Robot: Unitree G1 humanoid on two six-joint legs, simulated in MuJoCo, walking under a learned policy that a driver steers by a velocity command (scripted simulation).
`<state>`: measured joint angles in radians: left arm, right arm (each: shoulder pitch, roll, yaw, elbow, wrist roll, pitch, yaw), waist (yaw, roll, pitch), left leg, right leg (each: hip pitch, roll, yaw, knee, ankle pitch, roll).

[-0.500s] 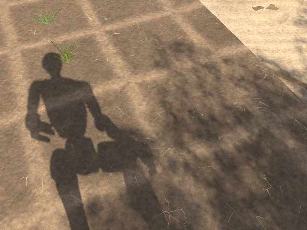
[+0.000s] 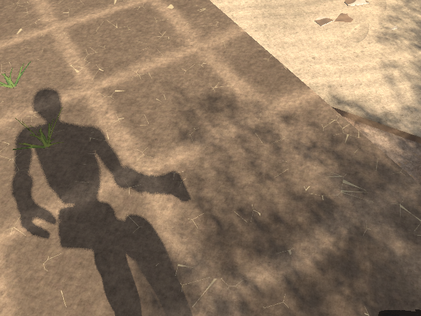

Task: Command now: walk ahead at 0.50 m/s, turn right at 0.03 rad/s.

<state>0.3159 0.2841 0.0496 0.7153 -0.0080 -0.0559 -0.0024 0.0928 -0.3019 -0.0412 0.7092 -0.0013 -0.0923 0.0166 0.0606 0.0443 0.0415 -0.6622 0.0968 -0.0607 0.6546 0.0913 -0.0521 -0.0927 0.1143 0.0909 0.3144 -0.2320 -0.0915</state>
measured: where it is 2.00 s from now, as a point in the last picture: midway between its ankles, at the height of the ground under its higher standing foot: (193, 257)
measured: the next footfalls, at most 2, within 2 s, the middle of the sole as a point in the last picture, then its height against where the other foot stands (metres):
left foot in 0.18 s outside the picture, level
right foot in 0.66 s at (240, 275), level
